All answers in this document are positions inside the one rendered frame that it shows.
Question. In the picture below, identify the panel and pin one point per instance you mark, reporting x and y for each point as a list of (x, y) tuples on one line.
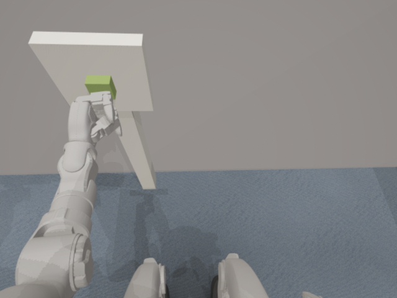
[(69, 56)]

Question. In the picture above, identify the robot left upper arm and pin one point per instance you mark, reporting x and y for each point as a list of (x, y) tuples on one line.
[(53, 267)]

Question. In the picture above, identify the button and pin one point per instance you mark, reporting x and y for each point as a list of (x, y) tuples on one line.
[(98, 83)]

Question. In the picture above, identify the robot right thigh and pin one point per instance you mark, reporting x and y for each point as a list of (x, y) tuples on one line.
[(237, 278)]

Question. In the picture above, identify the robot left hand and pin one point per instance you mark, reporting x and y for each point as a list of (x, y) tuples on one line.
[(86, 125)]

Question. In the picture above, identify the robot left forearm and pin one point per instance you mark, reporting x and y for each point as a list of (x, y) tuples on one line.
[(73, 203)]

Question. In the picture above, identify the robot right shin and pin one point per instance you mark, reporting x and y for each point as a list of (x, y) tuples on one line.
[(226, 295)]

